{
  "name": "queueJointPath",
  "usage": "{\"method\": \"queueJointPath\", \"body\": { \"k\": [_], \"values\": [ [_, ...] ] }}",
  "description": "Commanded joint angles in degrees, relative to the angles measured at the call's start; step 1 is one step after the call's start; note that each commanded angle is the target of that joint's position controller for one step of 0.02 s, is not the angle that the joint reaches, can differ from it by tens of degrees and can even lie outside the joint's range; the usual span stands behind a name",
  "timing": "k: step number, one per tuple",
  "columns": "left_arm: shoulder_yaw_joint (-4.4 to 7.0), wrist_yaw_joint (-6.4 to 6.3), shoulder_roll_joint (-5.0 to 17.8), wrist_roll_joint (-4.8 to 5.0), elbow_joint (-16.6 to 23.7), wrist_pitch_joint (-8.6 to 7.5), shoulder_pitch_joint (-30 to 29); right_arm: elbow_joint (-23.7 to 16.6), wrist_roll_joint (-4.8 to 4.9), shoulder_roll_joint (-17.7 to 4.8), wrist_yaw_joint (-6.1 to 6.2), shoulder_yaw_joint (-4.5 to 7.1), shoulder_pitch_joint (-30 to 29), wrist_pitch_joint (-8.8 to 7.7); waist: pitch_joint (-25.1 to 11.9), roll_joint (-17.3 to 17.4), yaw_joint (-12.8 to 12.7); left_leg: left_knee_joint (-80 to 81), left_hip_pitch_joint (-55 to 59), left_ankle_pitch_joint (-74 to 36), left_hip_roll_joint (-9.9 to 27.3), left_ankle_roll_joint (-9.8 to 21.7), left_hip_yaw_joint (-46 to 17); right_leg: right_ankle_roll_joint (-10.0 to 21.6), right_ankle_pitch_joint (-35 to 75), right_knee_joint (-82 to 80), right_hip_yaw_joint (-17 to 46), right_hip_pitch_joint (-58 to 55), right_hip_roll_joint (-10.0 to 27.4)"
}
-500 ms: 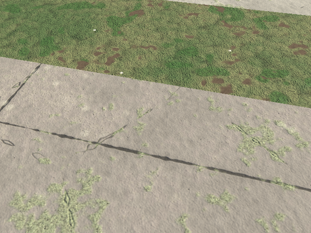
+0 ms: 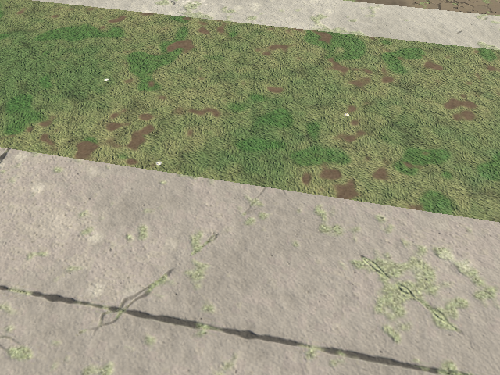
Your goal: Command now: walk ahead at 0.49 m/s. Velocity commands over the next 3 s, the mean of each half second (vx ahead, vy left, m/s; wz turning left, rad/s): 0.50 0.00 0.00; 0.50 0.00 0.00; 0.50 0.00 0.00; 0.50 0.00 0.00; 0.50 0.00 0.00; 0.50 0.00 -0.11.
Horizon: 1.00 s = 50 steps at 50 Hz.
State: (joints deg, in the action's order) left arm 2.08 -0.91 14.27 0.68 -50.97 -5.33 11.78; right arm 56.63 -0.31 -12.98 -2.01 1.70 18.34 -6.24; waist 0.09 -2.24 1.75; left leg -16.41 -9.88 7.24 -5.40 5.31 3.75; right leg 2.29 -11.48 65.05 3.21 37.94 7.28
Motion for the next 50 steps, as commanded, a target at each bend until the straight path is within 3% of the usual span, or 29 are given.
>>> {"method": "queueJointPath", "body": {
  "k": [1, 5, 10, 12, 13, 14, 15, 16, 17, 18, 19, 20, 21, 23, 25, 28, 31, 37, 40, 41, 42, 43, 44, 45, 46, 47, 48, 50],
  "values": [
    [0.74, -0.38, 2.6, -0.71, 2.4, 0.20, 1.9, -3.2, 0.10, -7.6, 1.12, 1.20, -2.4, -1.02, 3.1, 4.2, -2.7, 11.6, -6.1, -4.2, 16.0, 9.8, -11.8, -1.5, 9.3, -8.3, 0.1, 1.1, 2.4],
    [0.34, 0.35, 1.6, -0.16, 4.9, -0.45, -7.4, -2.2, 1.01, -9.2, 1.96, 1.47, 2.3, -0.26, 3.1, 4.4, 0.7, 10.6, -1.1, -5.0, 15.1, 7.2, -9.1, -2.0, 17.6, -24.8, -2.2, -0.9, -0.3],
    [0.16, 2.10, 2.5, 0.59, 7.7, -0.98, -14.4, -0.2, 1.52, -9.7, 2.11, 1.81, 6.5, 0.96, 4.7, 5.2, 2.8, 6.4, 8.4, -3.6, 18.8, 6.4, -10.3, -0.8, 12.3, -33.3, -2.4, -0.6, -1.9],
    [0.58, 2.67, 3.8, 0.60, 8.0, -1.50, -12.9, -0.2, 1.55, -10.4, 2.24, 2.15, 5.9, 1.58, 3.8, 6.1, 1.2, 3.2, 10.8, -6.9, 20.1, 5.5, -11.1, 0.8, 7.7, -35.7, -3.0, -4.0, -2.9],
    [1.17, 2.74, 4.9, 0.54, 7.3, -1.73, -9.5, -0.4, 1.50, -10.8, 2.27, 2.23, 4.7, 1.90, 2.0, 6.6, -1.1, -0.7, 10.9, -14.0, 19.6, 4.7, -10.4, 1.8, 6.1, -36.9, -4.3, -9.4, -4.4],
    [2.47, 2.55, 7.1, 0.44, 5.0, -1.87, -1.8, -0.8, 1.20, -10.0, 2.24, 1.89, 3.8, 2.21, -2.5, 6.1, -5.0, -9.9, 9.6, -23.2, 16.7, 3.3, -8.0, 3.3, 5.8, -38.0, -5.7, -19.6, -6.3],
    [4.02, 2.08, 11.4, 0.01, 2.1, -1.96, 10.1, -2.1, 0.33, -7.7, 2.22, 0.86, 3.2, 2.16, -11.1, 2.4, -9.4, -26.2, 0.6, -19.6, 13.2, 1.2, -4.6, 6.8, 7.2, -36.5, 1.3, -36.9, 0.1],
    [5.58, 2.02, 17.9, -0.81, 0.7, -1.43, 17.0, -3.1, 0.16, -0.8, 1.67, -1.25, 9.3, 0.80, -19.0, -12.4, -8.0, -49.2, -24.0, 4.8, 3.1, -3.4, -1.0, 16.0, 1.3, -40.4, 26.7, -59.6, 14.0],
    [4.24, 2.24, 12.8, -0.66, 0.5, -1.40, 17.7, -2.1, 1.30, -3.8, 1.36, -0.70, 9.1, -0.78, -22.4, -12.3, -8.6, -58.2, -31.9, 24.1, 2.8, -2.7, -9.9, 17.7, -3.9, -47.7, 39.7, -61.4, 16.4],
    [3.06, 2.21, 9.4, -0.34, 1.5, -1.52, 12.1, -3.7, 2.77, -9.1, 1.14, 0.70, 3.6, -1.57, -13.2, -8.3, -7.4, -60.9, -36.6, 20.4, 6.5, -1.4, -10.3, 14.2, -3.8, -48.1, 31.1, -53.9, 14.4],
    [2.30, 2.22, 7.3, -0.28, 2.9, -1.38, 6.4, -4.6, 2.76, -9.4, 1.39, 0.85, -0.2, -1.62, -8.5, -4.0, -5.7, -58.9, -35.0, 14.7, 9.8, -1.1, -8.7, 12.2, 0.5, -49.2, 22.5, -45.3, 11.9],
    [1.69, 2.52, 5.5, -0.47, 3.5, -1.29, 2.6, -4.9, 1.93, -8.5, 1.76, 1.07, -2.0, -1.21, -4.7, -1.0, -4.0, -55.1, -32.7, 10.7, 11.7, -1.4, -7.8, 11.1, 4.5, -51.5, 16.9, -37.8, 9.3],
    [1.23, 2.77, 4.1, -0.82, 3.4, -1.40, 1.0, -4.8, 1.37, -7.7, 2.04, 1.41, -1.5, -0.35, -2.9, -1.7, -2.1, -51.6, -29.1, 8.0, 13.3, -1.7, -8.0, 9.9, 6.9, -53.5, 12.5, -32.8, 7.0],
    [1.34, 3.02, 4.2, -0.96, 2.1, -1.70, 2.2, -4.2, 1.15, -5.0, 2.17, 1.20, 0.5, 1.10, -1.9, -2.4, -0.6, -49.1, -25.7, 5.5, 13.5, -2.4, -7.0, 10.4, 11.8, -55.9, 8.4, -28.6, 5.2],
    [1.78, 2.57, 5.8, -1.03, 0.7, -1.85, 4.4, -5.1, 0.88, -5.0, 2.37, 1.46, -1.5, 1.64, -0.4, -1.3, -0.3, -45.4, -28.4, 1.8, 13.7, -3.3, -6.7, 11.0, 16.8, -57.1, 5.6, -28.6, 5.0],
    [1.90, 1.56, 6.5, -0.84, -0.6, -1.29, 7.2, -7.5, 0.52, -4.6, 2.28, 1.58, -8.4, 1.56, 1.1, -0.8, -1.8, -35.3, -32.5, -6.0, 13.6, -4.2, -6.5, 10.4, 18.7, -57.9, 3.2, -30.8, 4.7],
    [1.93, 0.94, 7.2, -0.45, -1.6, -0.95, 9.4, -9.2, 0.77, -3.7, 1.77, 1.26, -14.6, 1.20, 2.4, -1.2, -3.6, -24.8, -30.4, -12.8, 12.2, -4.2, -5.1, 9.1, 15.9, -58.8, 0.8, -31.5, 3.6],
    [2.42, 0.38, 7.9, 0.23, -4.7, 0.23, 14.2, -12.6, 1.47, -4.1, 0.12, 0.89, -23.4, 0.47, 5.5, -1.2, -5.7, -15.4, -31.8, -10.1, 10.6, -2.5, -4.6, 8.6, 14.8, -56.0, 1.0, -41.1, 7.1],
    [2.96, 0.06, 9.0, 0.34, -4.8, 0.99, 12.6, -12.7, 1.50, -5.8, -0.60, 1.51, -21.0, -0.12, 3.4, -2.4, -3.2, -13.1, -25.0, -3.9, 8.6, -0.5, -2.9, 7.2, 24.9, -50.8, 0.7, -43.8, 8.1],
    [3.06, 0.05, 9.4, 0.27, -4.6, 1.26, 11.4, -11.6, 1.42, -7.2, -0.49, 2.28, -16.7, -0.22, 0.6, -3.1, -0.7, -12.6, -17.9, -2.9, 6.5, 0.5, -1.2, 6.4, 34.4, -45.9, -0.3, -43.2, 7.2],
    [2.66, 0.08, 8.4, 0.00, -4.2, 1.59, 10.5, -8.6, 1.36, -9.5, -0.17, 3.70, -7.5, -0.20, -4.7, -2.4, 3.6, -12.1, -5.6, -3.7, 4.8, 2.0, 0.1, 5.0, 40.3, -35.5, -2.5, -40.3, 4.1],
    [1.78, 0.12, 6.8, -0.79, -2.9, 1.56, 10.6, -6.1, 0.78, -13.7, 0.40, 5.03, 3.5, -0.10, -12.9, 2.6, 7.2, -13.6, 12.8, -4.9, 13.4, 5.5, -9.8, 3.0, 28.1, -18.3, -4.9, -28.3, 0.6],
    [-0.52, 0.94, -1.2, -0.76, -2.8, 0.22, 18.0, -4.7, 0.33, -18.1, 0.34, 5.98, 8.6, 0.25, -21.0, 17.8, 3.9, -7.6, 33.5, 5.7, 27.1, 15.1, -37.6, -1.1, -8.5, 3.7, -4.5, -4.4, -10.4],
    [0.36, 1.20, 3.1, 0.46, -3.6, -1.35, 15.7, -4.9, 0.76, -12.9, 0.30, 4.44, 7.8, 0.25, -21.8, 15.0, 5.2, -1.6, 33.4, 10.1, 27.5, 14.4, -45.7, 0.0, -20.6, 11.8, 4.2, 2.5, -9.5],
    [1.48, 1.34, 7.2, 1.88, -1.5, -2.23, 9.9, -5.8, 1.02, -10.4, 0.45, 3.66, 2.6, 0.08, -12.9, 12.2, 4.4, -0.8, 25.8, 8.2, 25.7, 11.3, -36.9, 1.0, -16.9, 13.3, 3.6, 6.6, -6.3],
    [1.57, 0.93, 7.6, 1.86, -0.5, -2.42, 6.2, -7.0, 0.86, -8.8, 0.48, 3.06, -2.7, 0.03, -8.2, 7.0, 2.5, 0.4, 16.7, 2.6, 23.7, 9.6, -29.3, 1.2, -11.1, 10.6, 1.8, 4.7, -2.9],
    [1.96, 0.47, 7.1, 0.88, -0.2, -2.09, 4.3, -7.4, 0.36, -7.0, 0.22, 2.57, -5.8, -0.07, -4.6, 4.5, 0.7, 2.2, 8.8, -2.2, 21.5, 8.6, -24.0, 1.0, -7.6, 7.0, 1.0, 2.1, -1.0],
    [2.17, 0.22, 4.7, 0.39, -0.6, -0.45, 6.8, -6.7, -0.27, -5.1, -0.13, 2.02, -6.8, -0.37, -3.3, 6.6, -2.3, 5.6, 1.6, -4.9, 18.7, 7.9, -18.5, 0.9, -4.3, 2.6, 1.3, -4.1, 1.0]
  ]
}}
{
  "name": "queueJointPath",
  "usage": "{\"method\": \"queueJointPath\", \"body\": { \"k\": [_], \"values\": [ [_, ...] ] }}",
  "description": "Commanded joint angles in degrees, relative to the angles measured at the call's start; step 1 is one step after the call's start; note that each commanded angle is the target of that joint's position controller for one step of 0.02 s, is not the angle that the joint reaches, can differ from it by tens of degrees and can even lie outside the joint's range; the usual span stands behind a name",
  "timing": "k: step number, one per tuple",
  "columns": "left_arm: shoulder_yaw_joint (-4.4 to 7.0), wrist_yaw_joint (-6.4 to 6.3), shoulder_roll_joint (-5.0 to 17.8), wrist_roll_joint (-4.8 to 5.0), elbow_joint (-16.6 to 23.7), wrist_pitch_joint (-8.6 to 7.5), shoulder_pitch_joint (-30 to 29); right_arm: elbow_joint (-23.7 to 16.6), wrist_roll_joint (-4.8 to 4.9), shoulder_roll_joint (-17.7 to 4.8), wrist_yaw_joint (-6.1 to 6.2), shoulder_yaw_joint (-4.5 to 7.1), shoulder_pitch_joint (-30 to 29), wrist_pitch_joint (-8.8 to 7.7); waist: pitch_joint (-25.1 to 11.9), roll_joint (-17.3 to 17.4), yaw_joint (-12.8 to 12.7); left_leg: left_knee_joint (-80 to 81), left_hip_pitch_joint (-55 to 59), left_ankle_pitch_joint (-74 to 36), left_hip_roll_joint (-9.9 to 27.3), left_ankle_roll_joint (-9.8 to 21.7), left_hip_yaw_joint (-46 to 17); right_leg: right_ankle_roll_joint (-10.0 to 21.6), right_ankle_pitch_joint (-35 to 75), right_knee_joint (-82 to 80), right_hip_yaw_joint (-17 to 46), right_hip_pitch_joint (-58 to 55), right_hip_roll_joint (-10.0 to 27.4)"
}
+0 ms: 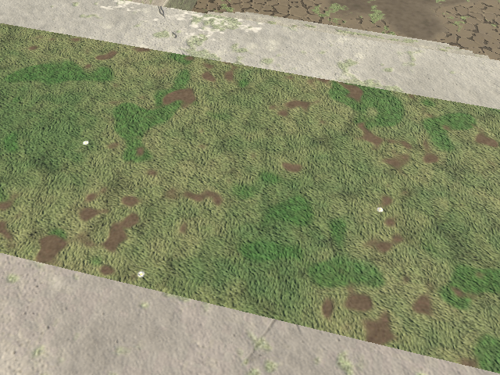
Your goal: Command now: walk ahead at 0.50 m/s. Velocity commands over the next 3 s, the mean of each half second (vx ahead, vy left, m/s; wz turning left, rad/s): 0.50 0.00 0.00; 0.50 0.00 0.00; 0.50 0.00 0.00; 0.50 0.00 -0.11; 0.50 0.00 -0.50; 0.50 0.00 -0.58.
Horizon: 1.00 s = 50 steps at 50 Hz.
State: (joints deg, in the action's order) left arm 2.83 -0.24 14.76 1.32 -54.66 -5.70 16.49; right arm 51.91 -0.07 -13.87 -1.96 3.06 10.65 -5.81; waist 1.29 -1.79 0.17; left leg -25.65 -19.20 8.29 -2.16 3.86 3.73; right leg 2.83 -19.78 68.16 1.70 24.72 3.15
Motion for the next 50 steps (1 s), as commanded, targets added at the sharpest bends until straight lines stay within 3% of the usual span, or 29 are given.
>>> {"method": "queueJointPath", "body": {
  "k": [1, 4, 6, 10, 15, 18, 19, 20, 21, 22, 23, 24, 25, 26, 27, 29, 31, 34, 38, 43, 46, 47, 48, 49, 50],
  "values": [
    [1.35, -0.52, 3.0, -0.28, 2.8, 0.56, 2.8, -1.3, -0.35, -4.7, -0.11, 0.77, 1.7, -0.93, -3.8, 6.2, -1.2, 16.1, 9.3, -7.1, 14.9, 9.8, -16.7, 0.0, 4.5, -2.1, 2.3, 8.5, 5.4],
    [1.62, -0.78, 3.2, -0.84, 4.7, 1.36, -2.0, 0.1, -0.22, -7.4, 0.91, 1.42, 4.4, -1.00, -0.9, 4.8, -0.9, 18.7, 8.8, -9.8, 15.1, 10.5, -13.7, -1.6, 10.5, -9.3, 1.8, 13.3, 6.1],
    [1.68, -0.68, 3.0, -1.09, 6.0, 1.30, -6.2, 0.8, -0.06, -7.6, 1.59, 1.43, 6.3, -0.59, -0.1, 4.4, 0.1, 19.2, 10.6, -10.5, 14.6, 9.7, -12.1, -2.3, 16.4, -15.6, 1.5, 16.2, 6.0],
    [1.16, 0.07, 1.8, -0.77, 7.9, 0.82, -13.8, 2.1, 0.50, -8.1, 2.17, 1.35, 9.5, -0.11, 1.4, 5.0, 2.4, 19.6, 12.4, -9.6, 12.9, 7.7, -8.2, -2.3, 25.4, -28.4, -0.5, 14.5, 3.9],
    [0.59, 1.60, 1.9, -0.11, 10.7, 0.25, -21.3, 4.6, 0.93, -8.7, 2.36, 1.67, 13.9, 0.93, 3.8, 5.2, 4.7, 16.6, 20.2, -9.4, 15.8, 7.5, -8.1, -1.4, 22.6, -36.1, -1.4, 15.5, 2.3],
    [0.93, 2.48, 3.5, 0.00, 11.3, -0.33, -20.3, 5.0, 1.18, -9.7, 2.68, 2.22, 13.1, 1.66, 2.9, 6.4, 2.8, 12.3, 23.8, -16.1, 17.8, 6.2, -8.6, 0.7, 16.7, -38.8, -2.0, 11.4, 1.0],
    [1.50, 2.50, 4.7, -0.07, 10.5, -0.49, -17.0, 4.8, 1.22, -10.2, 2.73, 2.39, 11.8, 1.87, 0.9, 7.1, 0.7, 8.9, 23.7, -24.1, 17.3, 5.5, -7.9, 1.7, 15.3, -39.5, -3.3, 5.9, -0.6],
    [2.59, 2.31, 6.4, -0.29, 8.4, -0.54, -10.1, 4.4, 1.24, -9.9, 2.74, 2.25, 10.4, 2.15, -3.1, 6.8, -3.1, 1.0, 22.3, -32.8, 15.1, 4.3, -5.9, 3.0, 15.8, -40.7, -5.0, -4.0, -2.6],
    [4.06, 1.85, 9.7, -0.60, 5.3, -0.53, 0.6, 3.7, 0.79, -8.2, 2.71, 1.53, 10.0, 2.23, -10.2, 4.9, -7.2, -12.1, 14.9, -30.8, 11.8, 2.4, -3.5, 5.4, 17.4, -39.1, -2.3, -20.1, -0.3],
    [5.46, 1.40, 15.7, -1.78, 3.9, -0.29, 9.1, 2.4, -0.04, -2.9, 2.35, -0.12, 15.1, 1.45, -19.6, -7.1, -6.8, -35.1, -6.4, -8.3, 4.2, -1.3, -0.5, 13.0, 14.3, -39.9, 20.1, -43.3, 14.8],
    [4.61, 1.68, 13.4, -1.10, 3.2, -0.05, 10.3, 3.2, 0.75, -1.4, 1.89, -0.81, 16.3, -0.05, -24.8, -14.3, -6.3, -47.1, -18.5, 23.8, -1.3, -2.2, -7.0, 17.8, 7.0, -49.9, 40.5, -49.5, 20.8],
    [3.33, 1.71, 9.6, -0.67, 3.9, -0.18, 6.0, 2.3, 2.25, -7.3, 1.58, 0.72, 11.6, -1.12, -17.1, -9.5, -6.3, -52.2, -24.3, 22.2, 2.8, -1.0, -10.4, 14.6, 3.1, -51.0, 34.7, -43.4, 18.6],
    [2.61, 1.58, 7.3, -0.78, 5.2, -0.15, 1.0, 0.9, 2.84, -8.2, 1.59, 0.90, 7.0, -1.56, -10.9, -6.0, -5.1, -51.1, -25.0, 17.1, 5.9, -0.1, -8.8, 12.3, 5.2, -51.9, 26.0, -34.8, 16.3],
    [2.01, 1.80, 5.7, -1.18, 5.7, -0.20, -3.2, 0.7, 2.28, -7.6, 1.96, 1.08, 4.8, -1.35, -6.3, -1.8, -3.1, -47.2, -22.5, 12.3, 8.3, -0.2, -7.6, 11.0, 9.5, -54.1, 19.8, -25.8, 13.9],
    [1.50, 1.98, 4.0, -1.63, 5.9, -0.46, -5.4, 0.9, 1.50, -7.1, 2.36, 1.57, 4.8, -0.59, -4.1, -1.9, -1.2, -43.3, -19.0, 9.4, 10.1, -0.2, -7.9, 9.8, 12.4, -56.1, 15.4, -20.0, 11.6],
    [1.42, 2.17, 3.8, -1.80, 5.1, -0.74, -5.2, 1.6, 1.18, -4.4, 2.53, 1.45, 7.2, 0.95, -3.2, -2.9, 0.8, -40.0, -14.5, 6.9, 11.0, -0.8, -7.5, 10.0, 15.2, -59.0, 11.5, -14.7, 10.0],
    [1.81, 1.66, 5.6, -1.76, 4.0, -1.00, -3.2, 0.9, 0.92, -4.1, 2.76, 1.61, 5.6, 1.64, -1.5, -2.1, 1.1, -36.1, -16.7, 3.2, 11.2, -1.7, -7.1, 10.9, 18.5, -60.9, 8.7, -13.8, 9.7],
    [2.00, 0.62, 6.6, -1.59, 2.7, -0.66, -0.2, -1.2, 0.29, -4.3, 2.67, 1.83, -0.8, 1.64, 0.2, -1.1, -0.2, -26.6, -21.7, -5.4, 11.2, -3.0, -7.0, 10.4, 21.3, -61.9, 6.2, -16.3, 9.4],
    [1.94, -0.02, 7.1, -1.01, 1.3, -0.28, 3.1, -3.2, 0.59, -2.9, 1.89, 1.25, -8.4, 1.19, 1.7, -1.5, -2.4, -13.9, -19.8, -14.5, 9.1, -3.2, -4.9, 8.5, 20.4, -62.5, 2.3, -17.7, 7.7],
    [2.33, -0.30, 7.7, -0.49, -1.5, 0.75, 7.7, -6.0, 1.21, -3.0, 0.48, 0.57, -15.8, 0.65, 4.2, -1.5, -4.6, -6.3, -21.2, -11.7, 7.6, -2.2, -4.3, 8.3, 20.9, -59.6, 2.0, -26.0, 10.7],
    [2.90, -0.63, 8.6, -0.23, -2.1, 1.53, 7.0, -6.6, 1.40, -4.6, -0.34, 0.89, -14.8, 0.04, 3.1, -2.7, -2.7, -3.8, -17.1, -5.6, 6.3, -0.2, -3.6, 7.1, 27.8, -55.4, 2.4, -29.7, 12.6],
    [3.06, -0.68, 9.2, -0.20, -1.8, 1.76, 5.8, -5.9, 1.36, -5.8, -0.36, 1.45, -11.7, -0.12, 1.1, -3.5, -0.7, -3.2, -11.6, -3.9, 4.7, 0.7, -2.2, 6.4, 36.1, -51.9, 1.8, -29.7, 12.2],
    [2.93, -0.68, 8.9, -0.15, -1.5, 2.05, 4.4, -3.9, 1.16, -7.6, -0.19, 2.51, -5.0, -0.18, -2.9, -3.4, 3.0, -2.2, -1.9, -4.1, 2.6, 2.0, -0.4, 5.2, 45.0, -44.2, -0.2, -28.3, 10.1],
    [2.23, -0.68, 7.2, -0.55, -0.9, 2.18, 4.1, -0.7, 0.87, -10.8, 0.25, 4.00, 5.5, -0.16, -9.7, -1.6, 7.1, -3.7, 13.9, -5.6, 4.4, 4.1, -2.5, 3.3, 43.4, -31.4, -2.5, -21.3, 6.8],
    [0.63, -0.27, 2.2, -1.40, 0.3, 1.51, 9.3, 0.9, -0.31, -16.6, 0.73, 5.38, 14.4, 0.03, -19.4, 9.8, 6.6, -3.3, 37.3, -2.4, 19.4, 11.7, -24.6, -0.5, 21.6, -8.5, -5.2, -0.3, -0.5]
  ]
}}
Over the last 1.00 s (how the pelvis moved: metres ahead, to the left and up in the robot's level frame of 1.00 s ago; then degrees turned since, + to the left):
0.55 -0.01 -0.01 1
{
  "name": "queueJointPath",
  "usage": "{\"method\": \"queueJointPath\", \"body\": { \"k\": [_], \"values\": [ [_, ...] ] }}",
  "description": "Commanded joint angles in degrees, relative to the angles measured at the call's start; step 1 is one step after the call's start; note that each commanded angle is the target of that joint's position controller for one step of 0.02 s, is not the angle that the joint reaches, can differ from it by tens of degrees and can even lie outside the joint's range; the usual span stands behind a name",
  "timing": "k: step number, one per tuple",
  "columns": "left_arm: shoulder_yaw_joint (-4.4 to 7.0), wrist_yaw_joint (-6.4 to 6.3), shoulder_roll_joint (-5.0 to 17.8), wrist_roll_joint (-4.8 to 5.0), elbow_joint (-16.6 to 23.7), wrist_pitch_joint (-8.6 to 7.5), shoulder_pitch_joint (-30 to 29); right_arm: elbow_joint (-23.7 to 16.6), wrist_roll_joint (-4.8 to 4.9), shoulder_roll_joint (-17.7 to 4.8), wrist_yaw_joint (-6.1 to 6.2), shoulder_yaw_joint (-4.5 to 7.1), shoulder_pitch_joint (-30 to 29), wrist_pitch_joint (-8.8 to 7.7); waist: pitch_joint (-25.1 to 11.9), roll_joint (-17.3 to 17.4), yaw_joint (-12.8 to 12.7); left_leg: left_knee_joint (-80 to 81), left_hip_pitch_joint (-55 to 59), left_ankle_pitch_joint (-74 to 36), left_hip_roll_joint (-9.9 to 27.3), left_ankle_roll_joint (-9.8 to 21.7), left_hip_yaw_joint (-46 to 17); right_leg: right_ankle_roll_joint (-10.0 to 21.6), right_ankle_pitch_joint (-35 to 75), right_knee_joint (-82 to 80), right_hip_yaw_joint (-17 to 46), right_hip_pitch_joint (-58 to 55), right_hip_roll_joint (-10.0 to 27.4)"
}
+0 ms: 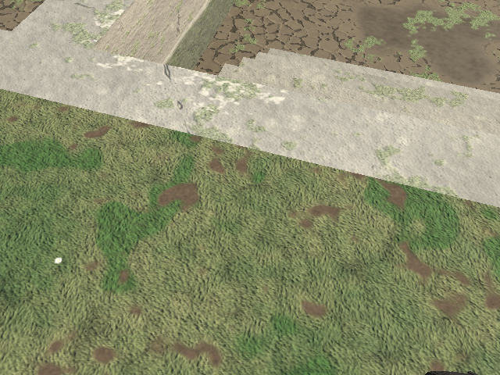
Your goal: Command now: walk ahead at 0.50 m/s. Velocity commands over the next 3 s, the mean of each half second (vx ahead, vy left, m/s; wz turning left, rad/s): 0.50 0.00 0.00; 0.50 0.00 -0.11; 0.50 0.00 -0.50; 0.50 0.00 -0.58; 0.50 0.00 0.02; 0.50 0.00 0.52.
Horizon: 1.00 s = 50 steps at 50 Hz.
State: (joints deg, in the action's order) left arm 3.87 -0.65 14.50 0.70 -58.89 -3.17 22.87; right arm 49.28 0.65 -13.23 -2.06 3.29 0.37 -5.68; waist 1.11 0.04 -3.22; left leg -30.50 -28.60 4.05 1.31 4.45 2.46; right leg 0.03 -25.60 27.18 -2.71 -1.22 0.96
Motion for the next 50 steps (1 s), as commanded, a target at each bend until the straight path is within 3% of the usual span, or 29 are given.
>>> {"method": "queueJointPath", "body": {
  "k": [1, 2, 3, 4, 5, 6, 8, 10, 12, 16, 22, 24, 25, 26, 27, 28, 29, 30, 31, 32, 33, 34, 36, 38, 40, 43, 46, 48, 50],
  "values": [
    [-1.26, 0.58, 0.4, -0.21, 3.9, -2.50, 3.9, 4.2, -0.24, -15.3, 0.61, 4.35, 26.0, 0.19, -24.5, 16.2, 9.5, 11.9, 53.3, 9.6, 22.2, 16.0, -44.3, 1.1, -6.7, 45.2, 5.4, 38.2, -4.6],
    [0.21, 0.88, 6.0, 1.36, 4.8, -3.66, -0.8, 3.6, 0.20, -11.6, 0.59, 3.07, 22.0, 0.04, -17.5, 11.6, 9.7, 13.2, 47.9, 14.1, 20.1, 13.0, -39.1, 2.5, -5.7, 50.5, 9.5, 44.3, -0.7],
    [0.41, 0.86, 7.2, 2.07, 6.3, -4.18, -5.6, 2.2, 0.03, -9.2, 0.76, 2.39, 17.1, -0.01, -11.1, 8.2, 8.6, 14.1, 39.6, 12.4, 18.0, 10.6, -30.8, 3.5, -0.7, 49.7, 7.9, 45.5, 2.4],
    [0.61, 0.46, 6.8, 1.57, 6.6, -4.04, -7.8, 1.6, -0.48, -7.6, 0.60, 1.78, 12.7, -0.13, -6.4, 3.8, 6.6, 16.2, 30.4, 8.1, 15.8, 9.4, -24.5, 3.4, 4.3, 45.8, 6.5, 43.2, 5.1],
    [1.14, 0.05, 6.5, 0.81, 6.4, -3.34, -7.8, 1.3, -1.02, -5.8, 0.46, 1.25, 10.4, -0.41, -4.2, 3.9, 4.6, 18.0, 24.3, 4.9, 13.7, 8.3, -20.3, 3.4, 7.4, 41.9, 6.8, 39.7, 6.9],
    [1.12, -0.03, 5.2, 0.58, 6.0, -2.48, -6.4, 1.6, -1.31, -5.2, 0.29, 1.00, 9.8, -0.49, -3.4, 4.9, 3.2, 19.8, 20.6, 3.6, 12.6, 8.1, -17.9, 3.3, 9.1, 40.1, 6.9, 36.4, 7.7],
    [1.00, -0.20, 3.2, 0.36, 5.8, -1.34, -5.5, 2.6, -1.03, -6.2, 0.47, 1.21, 11.4, -0.76, -2.2, 4.6, 2.2, 22.3, 17.6, 0.6, 11.9, 8.9, -14.7, 2.6, 11.1, 36.7, 6.2, 35.4, 8.1],
    [1.25, -0.39, 3.7, -0.05, 7.2, -0.97, -9.2, 3.4, -1.03, -8.1, 1.20, 1.60, 13.4, -0.86, -0.4, 3.3, 2.5, 23.7, 18.1, -2.5, 11.9, 9.4, -12.7, 1.5, 16.1, 31.3, 6.0, 39.2, 8.4],
    [1.32, -0.25, 3.6, -0.43, 8.5, -1.05, -13.2, 4.1, -0.89, -8.5, 1.88, 1.61, 15.3, -0.58, 0.4, 2.8, 3.4, 24.2, 19.8, -4.9, 11.4, 8.8, -10.7, 0.6, 22.2, 25.0, 5.8, 42.0, 8.2],
    [0.65, 0.64, 2.2, -0.13, 10.4, -1.51, -20.8, 5.3, -0.33, -8.7, 2.45, 1.43, 18.6, -0.18, 1.9, 3.3, 5.6, 24.6, 21.1, -5.2, 9.2, 6.8, -6.1, 0.4, 31.9, 12.1, 3.5, 39.7, 6.0],
    [-0.13, 2.52, 2.6, 0.53, 13.8, -2.23, -28.9, 8.2, 0.25, -9.6, 2.77, 1.97, 23.7, 1.23, 4.4, 3.4, 7.7, 20.4, 31.7, -7.3, 13.3, 6.4, -6.3, 2.1, 27.2, 3.5, 3.0, 41.3, 4.2],
    [0.25, 3.00, 4.0, 0.64, 13.8, -2.58, -27.1, 8.4, 0.39, -10.4, 2.97, 2.37, 22.9, 1.75, 3.1, 4.5, 5.8, 17.0, 34.0, -14.2, 14.4, 5.3, -6.4, 3.6, 22.9, 1.9, 2.2, 37.3, 3.0],
    [0.86, 2.99, 5.4, 0.55, 13.0, -2.71, -23.7, 8.1, 0.43, -10.9, 3.02, 2.54, 21.6, 1.97, 0.9, 5.4, 3.6, 13.2, 34.0, -23.2, 13.9, 4.6, -5.7, 4.5, 21.3, 1.4, 0.8, 31.4, 1.3],
    [2.00, 2.81, 7.3, 0.31, 10.8, -2.75, -16.2, 7.7, 0.52, -10.5, 3.02, 2.36, 20.2, 2.26, -3.5, 5.2, -0.4, 4.8, 32.4, -31.6, 11.6, 3.4, -3.7, 6.0, 22.0, 0.3, -1.0, 20.9, -0.8],
    [3.41, 2.35, 10.6, -0.12, 7.7, -2.73, -5.5, 6.9, 0.07, -8.8, 3.00, 1.61, 19.9, 2.33, -10.9, 3.1, -4.4, -8.8, 24.1, -27.3, 8.5, 1.5, -1.4, 8.5, 23.7, 2.4, 2.7, 4.1, 2.5],
    [4.82, 2.01, 16.3, -0.93, 6.1, -2.42, 2.7, 6.1, -0.48, -2.9, 2.43, -0.20, 26.2, 1.39, -20.2, -9.2, -3.3, -32.3, 0.2, -4.6, -0.2, -2.8, 1.3, 17.2, 16.6, 0.8, 27.1, -20.1, 17.7],
    [3.58, 2.09, 13.1, -0.22, 5.7, -2.18, 3.4, 6.7, -0.13, -2.8, 2.05, -0.50, 25.4, -0.07, -24.3, -14.2, -3.5, -42.8, -9.1, 28.1, -4.4, -3.1, -6.3, 19.5, 11.1, -8.8, 44.2, -23.6, 22.1],
    [2.42, 2.04, 9.9, 0.11, 6.3, -2.29, -1.1, 5.3, 1.52, -7.9, 1.71, 0.93, 20.4, -1.13, -16.8, -11.0, -3.2, -47.5, -14.7, 26.5, -0.6, -1.7, -9.0, 16.5, 7.6, -9.8, 37.8, -17.5, 20.2],
    [1.76, 1.91, 7.9, -0.10, 7.8, -2.31, -6.3, 4.0, 2.15, -8.7, 1.82, 1.02, 16.1, -1.53, -10.5, -7.4, -1.9, -46.2, -15.2, 21.5, 2.6, -0.9, -7.0, 14.6, 9.9, -11.0, 29.8, -8.6, 18.2],
    [1.16, 2.14, 6.2, -0.68, 8.2, -2.45, -10.3, 3.8, 1.51, -8.2, 2.21, 1.29, 14.0, -1.36, -5.8, -3.7, 0.0, -42.2, -13.0, 16.9, 4.9, -0.9, -6.0, 13.6, 13.7, -13.3, 23.9, 0.5, 16.0],
    [0.65, 2.28, 4.6, -1.25, 8.4, -2.80, -12.4, 4.1, 0.90, -7.7, 2.58, 1.74, 14.7, -0.59, -4.0, -4.4, 2.2, -38.5, -9.0, 14.0, 6.8, -0.8, -6.5, 12.6, 16.5, -15.2, 19.8, 6.4, 14.0],
    [0.45, 2.47, 3.9, -1.39, 8.2, -2.91, -13.0, 4.5, 0.69, -6.3, 2.68, 1.67, 16.2, 0.30, -3.3, -5.2, 3.5, -36.6, -6.0, 12.5, 7.4, -1.0, -6.5, 12.4, 17.5, -16.9, 17.6, 10.0, 12.8],
    [0.68, 2.22, 5.1, -1.11, 7.2, -3.19, -11.5, 4.6, 0.45, -4.5, 2.89, 1.58, 16.6, 1.37, -1.9, -4.7, 4.4, -33.1, -5.4, 10.3, 7.9, -1.8, -5.8, 13.3, 20.4, -19.3, 14.3, 12.8, 12.1],
    [1.06, 1.47, 6.9, -1.14, 6.4, -3.28, -9.4, 3.2, -0.03, -5.1, 3.05, 1.84, 12.7, 1.66, -0.2, -3.4, 4.0, -27.3, -9.4, 5.0, 8.2, -3.0, -5.7, 13.7, 23.5, -20.7, 12.4, 12.1, 12.2],
    [1.02, 0.85, 7.1, -0.74, 5.6, -2.97, -7.0, 1.5, -0.64, -5.1, 2.96, 1.93, 8.0, 1.35, 0.7, -2.7, 2.9, -19.9, -11.4, -1.2, 7.7, -4.0, -5.5, 13.2, 25.6, -21.0, 11.4, 10.9, 11.3],
    [1.11, 0.31, 7.6, -0.19, 4.9, -2.52, -4.3, -0.3, -0.41, -4.1, 2.44, 1.53, 1.7, 0.77, 1.8, -3.2, 1.2, -8.7, -9.0, -8.6, 5.2, -4.9, -4.3, 11.8, 25.2, -20.6, 9.3, 10.6, 9.3],
    [1.33, -0.04, 8.0, 0.35, 3.8, -2.02, -1.0, -1.8, 0.10, -3.9, 1.65, 1.00, -3.7, 0.26, 2.9, -3.4, -0.5, -2.2, -6.7, -9.9, 3.1, -5.5, -3.8, 11.6, 23.4, -19.0, 10.0, 8.8, 9.7],
    [1.55, -0.29, 8.0, 0.67, 3.3, -1.54, 0.3, -2.9, 0.39, -4.5, 1.03, 0.83, -6.0, -0.31, 3.3, -3.9, -0.8, 0.8, -6.0, -8.2, 2.7, -5.2, -4.6, 11.4, 22.8, -16.4, 11.7, 6.2, 10.9],
    [2.02, -0.63, 8.7, 0.77, 3.4, -1.04, -0.2, -3.2, 0.57, -6.4, 0.68, 1.24, -4.9, -0.95, 2.6, -4.9, 0.7, 3.2, -2.5, -5.0, 2.2, -4.4, -5.4, 10.4, 23.3, -13.5, 13.9, 4.4, 12.4]
  ]
}}
Over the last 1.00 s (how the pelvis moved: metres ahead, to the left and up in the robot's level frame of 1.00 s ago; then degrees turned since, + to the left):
0.55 -0.02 -0.02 0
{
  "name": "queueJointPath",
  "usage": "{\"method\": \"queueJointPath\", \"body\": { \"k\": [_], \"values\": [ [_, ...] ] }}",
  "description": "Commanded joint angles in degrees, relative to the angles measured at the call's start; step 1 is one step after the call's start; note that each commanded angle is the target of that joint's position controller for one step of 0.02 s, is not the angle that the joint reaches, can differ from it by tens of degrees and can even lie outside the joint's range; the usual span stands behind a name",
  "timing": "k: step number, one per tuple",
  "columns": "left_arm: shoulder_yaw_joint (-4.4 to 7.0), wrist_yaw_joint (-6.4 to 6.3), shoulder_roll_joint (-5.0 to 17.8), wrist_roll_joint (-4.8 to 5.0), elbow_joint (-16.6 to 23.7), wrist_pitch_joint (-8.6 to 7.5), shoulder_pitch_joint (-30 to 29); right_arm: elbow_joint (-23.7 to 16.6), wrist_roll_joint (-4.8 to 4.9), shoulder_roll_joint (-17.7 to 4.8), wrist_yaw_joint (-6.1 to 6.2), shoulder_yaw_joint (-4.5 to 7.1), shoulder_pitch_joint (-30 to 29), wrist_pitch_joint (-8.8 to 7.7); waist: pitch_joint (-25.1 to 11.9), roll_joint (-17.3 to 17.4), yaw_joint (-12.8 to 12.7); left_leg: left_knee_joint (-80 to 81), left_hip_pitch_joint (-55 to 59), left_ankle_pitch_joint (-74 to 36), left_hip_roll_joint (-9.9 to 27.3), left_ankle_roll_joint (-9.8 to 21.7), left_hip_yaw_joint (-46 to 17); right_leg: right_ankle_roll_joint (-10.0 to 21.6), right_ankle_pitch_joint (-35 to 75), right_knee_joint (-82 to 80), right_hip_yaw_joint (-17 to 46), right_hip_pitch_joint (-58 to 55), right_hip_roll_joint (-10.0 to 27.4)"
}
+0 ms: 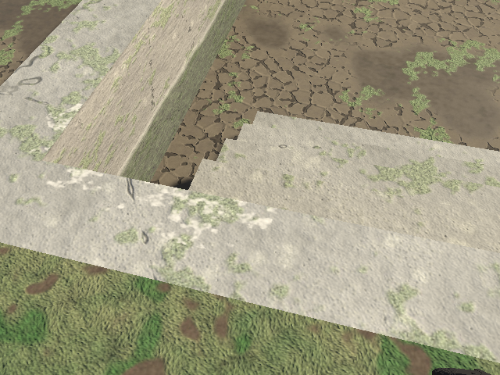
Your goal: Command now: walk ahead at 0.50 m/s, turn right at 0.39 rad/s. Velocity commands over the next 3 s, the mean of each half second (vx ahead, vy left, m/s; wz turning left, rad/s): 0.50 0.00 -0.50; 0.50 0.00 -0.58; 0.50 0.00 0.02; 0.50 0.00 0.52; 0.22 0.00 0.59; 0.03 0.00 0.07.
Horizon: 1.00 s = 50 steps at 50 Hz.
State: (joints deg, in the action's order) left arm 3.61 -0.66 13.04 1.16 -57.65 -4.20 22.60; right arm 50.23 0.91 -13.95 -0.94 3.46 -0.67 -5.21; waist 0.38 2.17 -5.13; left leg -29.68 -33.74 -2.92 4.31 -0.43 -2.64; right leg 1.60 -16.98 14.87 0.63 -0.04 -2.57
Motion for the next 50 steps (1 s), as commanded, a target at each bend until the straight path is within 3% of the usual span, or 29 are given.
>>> {"method": "queueJointPath", "body": {
  "k": [1, 2, 3, 4, 5, 6, 7, 8, 9, 11, 15, 20, 23, 25, 27, 28, 29, 30, 31, 32, 33, 34, 35, 36, 38, 41, 45, 50],
  "values": [
    [2.55, -0.68, 10.6, 0.29, 2.3, 0.27, -0.6, -3.8, 0.35, -6.7, -0.43, 1.42, -1.9, -1.71, 2.4, -7.8, 4.0, 2.8, 6.0, 4.3, -1.3, 0.9, 0.1, 8.3, 16.7, 0.9, 11.4, 3.0, 16.2],
    [2.53, -0.68, 10.4, 0.27, 2.8, 0.51, -1.7, -2.6, 0.24, -8.1, -0.24, 2.13, 2.7, -1.93, 0.1, -8.1, 6.6, 3.9, 12.6, 6.1, -2.2, 1.9, 1.2, 7.3, 21.8, 5.5, 11.0, 3.5, 14.8],
    [1.89, -0.55, 8.5, -0.05, 3.6, 0.58, -2.4, -0.3, -0.29, -10.9, 0.18, 3.44, 11.6, -2.20, -6.1, -6.7, 10.3, 2.9, 25.6, 6.1, -0.8, 3.9, 0.3, 5.6, 24.4, 16.0, 8.7, 7.4, 11.1],
    [0.73, -0.48, 5.1, -1.34, 5.7, 0.68, -2.1, 0.8, -1.05, -15.3, 0.69, 4.46, 21.5, -2.17, -16.2, 1.5, 13.2, 1.5, 42.8, 7.7, 10.5, 6.9, -11.2, 3.3, 9.7, 34.8, 4.4, 18.0, 5.7],
    [-0.51, -0.30, -0.2, 0.28, 7.0, -0.38, 5.1, 1.7, -1.27, -17.9, 0.29, 4.86, 23.1, -1.53, -22.1, 20.2, 8.9, 9.7, 57.1, 19.7, 21.3, 14.6, -36.5, 0.8, -17.5, 51.7, 2.6, 38.0, -1.1],
    [0.94, -0.36, 6.6, 1.28, 6.0, -0.79, 2.7, 0.4, -1.11, -11.2, 0.22, 3.10, 20.8, -1.54, -18.0, 12.6, 10.0, 12.4, 53.0, 27.0, 19.2, 13.0, -36.5, 1.1, -16.6, 59.0, 8.0, 43.0, 2.8],
    [1.74, -0.36, 9.1, 1.73, 7.2, -0.81, -2.0, -0.3, -0.84, -7.9, 0.40, 2.16, 17.0, -1.57, -10.8, 7.8, 10.1, 12.9, 45.6, 26.0, 17.5, 10.4, -26.8, 1.7, -11.2, 59.8, 6.9, 45.2, 5.1],
    [1.82, -0.59, 8.3, 1.47, 7.4, -0.54, -3.9, -0.7, -1.09, -7.0, 0.36, 1.72, 13.4, -1.52, -6.9, 3.2, 8.4, 14.3, 37.9, 20.5, 15.4, 9.4, -20.4, 1.5, -6.2, 58.5, 5.8, 42.7, 7.6],
    [2.17, -0.64, 7.6, 0.84, 7.7, -0.20, -4.9, -0.5, -1.39, -5.8, 0.37, 1.45, 11.1, -1.43, -4.0, 3.0, 7.2, 16.1, 32.2, 16.5, 13.7, 9.2, -15.5, 1.4, -3.0, 55.8, 5.8, 40.9, 9.2],
    [2.34, -0.19, 5.4, 1.02, 8.2, 1.09, -4.1, 0.0, -1.87, -4.9, 0.55, 1.31, 9.8, -1.55, -2.1, 4.9, 5.2, 19.2, 26.7, 12.2, 11.8, 9.1, -8.4, 1.3, -0.1, 53.1, 5.4, 36.9, 11.1],
    [2.38, 0.07, 4.4, 0.44, 11.0, 2.56, -8.3, 1.2, -1.80, -7.3, 1.43, 2.25, 11.4, -1.86, 0.5, 1.6, 4.9, 22.1, 26.4, 4.4, 12.4, 10.7, -0.6, 0.1, 6.7, 46.9, 5.5, 41.3, 11.7],
    [1.61, 1.84, 3.7, 0.09, 13.8, 2.14, -16.2, 1.5, -1.53, -9.2, 2.21, 2.77, 13.1, -1.01, 2.7, 0.6, 7.0, 22.9, 28.5, 0.8, 10.8, 9.2, 9.2, -0.1, 18.1, 32.1, 1.3, 39.9, 10.5],
    [1.06, 2.98, 3.4, 0.00, 16.3, 2.30, -21.4, 2.1, -0.80, -10.6, 2.27, 3.18, 15.9, -0.09, 4.6, 0.1, 8.9, 21.4, 32.3, -0.5, 11.9, 8.7, 12.2, 0.7, 17.4, 26.4, -1.6, 39.7, 9.5],
    [1.14, 3.56, 4.2, 0.08, 18.0, 2.51, -23.1, 2.4, -0.14, -11.5, 2.19, 3.54, 16.9, 0.72, 5.0, 0.8, 8.8, 18.7, 36.0, -4.8, 13.1, 8.0, 13.3, 1.9, 13.2, 24.2, -3.1, 39.3, 8.5],
    [1.89, 3.83, 5.8, 0.11, 18.8, 2.77, -21.4, 2.1, 0.63, -13.2, 2.28, 4.06, 16.1, 1.43, 2.9, 2.5, 6.7, 12.2, 38.4, -21.4, 13.6, 6.9, 15.0, 4.0, 7.3, 23.2, -6.2, 34.0, 5.4],
    [2.75, 3.77, 7.3, 0.20, 18.3, 2.92, -17.5, 1.8, 0.97, -14.1, 2.35, 4.31, 15.4, 1.86, 0.2, 3.4, 4.1, 5.8, 38.5, -30.7, 13.3, 6.2, 15.9, 5.3, 4.7, 22.9, -7.9, 28.3, 3.0],
    [4.26, 3.52, 9.7, 0.42, 16.1, 2.94, -9.0, 1.4, 1.27, -14.2, 2.36, 4.21, 14.0, 2.37, -3.9, 2.6, -0.9, -5.3, 36.0, -34.3, 11.4, 4.8, 17.5, 7.2, 7.4, 18.9, -9.2, 17.0, 0.0],
    [6.57, 2.45, 14.5, 0.48, 13.4, 3.32, 0.9, 0.8, 0.32, -12.8, 2.46, 3.65, 14.6, 2.24, -9.2, -1.4, -5.0, -21.4, 24.2, -22.5, 9.1, 1.8, 17.8, 9.9, 9.7, 16.9, -3.1, -0.4, 1.3],
    [7.55, 1.66, 21.3, 1.02, 13.1, 3.33, 0.8, -2.4, -2.54, -4.0, 1.99, 1.14, 18.0, 1.12, -11.5, -17.5, 1.2, -42.3, -1.0, 29.7, -1.3, -1.8, 15.4, 18.5, 5.4, 12.6, 26.3, -17.0, 15.8],
    [6.21, 2.23, 19.1, 0.06, 15.6, 2.24, 2.1, -4.0, -0.40, -6.1, 1.31, 0.91, 15.6, -1.44, -21.7, -13.6, -0.3, -51.3, -8.8, 38.5, -5.5, -1.5, 0.1, 24.1, -3.9, 2.6, 47.8, -22.4, 22.5],
    [4.91, 2.63, 14.7, -0.41, 15.1, 1.29, 0.8, -5.6, 2.08, -9.2, 0.84, 1.76, 9.6, -2.83, -14.8, -8.6, -1.6, -51.6, -14.7, 33.5, -2.8, 0.1, -1.8, 20.7, -1.0, 0.7, 41.4, -19.5, 21.4],
    [4.26, 2.52, 12.4, -0.15, 15.2, 0.73, -1.8, -5.6, 1.84, -8.8, 0.94, 1.56, 8.6, -3.61, -9.5, -6.2, 0.0, -47.8, -14.6, 28.8, -0.3, 1.4, -1.6, 18.5, 2.4, 1.4, 33.6, -12.2, 19.0],
    [3.59, 2.39, 10.3, -0.22, 16.3, 0.52, -6.5, -4.7, 0.35, -8.9, 1.37, 1.86, 8.8, -3.74, -6.3, -3.2, 2.7, -42.5, -10.3, 25.1, 1.9, 1.5, -1.9, 16.6, 7.6, 1.5, 27.6, -3.5, 16.5],
    [2.94, 2.20, 8.6, -0.83, 17.4, 0.37, -9.7, -4.2, -0.36, -9.8, 1.49, 2.48, 9.9, -3.10, -5.0, -3.7, 4.8, -38.8, -5.7, 22.8, 3.2, 1.3, -2.4, 15.6, 12.6, 0.7, 23.6, 2.8, 14.6],
    [2.83, 1.67, 8.9, -1.03, 18.0, 0.19, -10.1, -4.6, -0.79, -9.2, 1.35, 2.76, 10.6, -1.40, -4.1, -3.8, 6.4, -34.0, -2.0, 20.7, 3.3, 0.1, -2.0, 15.7, 16.5, -1.2, 21.1, 8.3, 13.3],
    [3.29, 0.35, 10.9, -0.53, 17.3, 0.25, -6.4, -6.8, -1.67, -6.8, 1.63, 2.02, 5.4, -0.35, -1.6, -3.3, 5.2, -23.9, -3.5, 12.8, 1.8, -2.2, -0.7, 15.4, 20.8, -2.1, 16.9, 11.4, 11.3],
    [3.24, -0.47, 10.6, -0.15, 16.5, 0.81, -3.1, -9.4, -1.51, -4.8, 0.80, 1.06, -2.0, -0.73, 0.1, -6.2, 2.4, -7.4, 0.6, -2.1, -1.9, -2.3, 0.1, 11.7, 16.9, -0.5, 13.6, 14.2, 7.6],
    [2.94, -0.87, 9.7, 0.26, 14.6, 1.46, 1.6, -12.8, -0.51, -6.2, -0.67, 1.27, -6.5, -1.76, 0.8, -7.2, 0.6, 0.1, 2.0, -1.6, -3.7, -0.4, -0.5, 10.7, 14.1, 4.5, 19.0, 8.7, 10.1]
  ]
}}
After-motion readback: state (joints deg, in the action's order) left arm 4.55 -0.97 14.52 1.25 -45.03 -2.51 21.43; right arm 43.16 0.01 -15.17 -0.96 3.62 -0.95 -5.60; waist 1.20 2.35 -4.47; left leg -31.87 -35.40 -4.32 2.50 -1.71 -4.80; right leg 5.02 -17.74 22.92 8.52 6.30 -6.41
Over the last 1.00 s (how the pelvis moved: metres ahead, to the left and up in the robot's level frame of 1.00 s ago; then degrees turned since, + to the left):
0.55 -0.02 0.02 -4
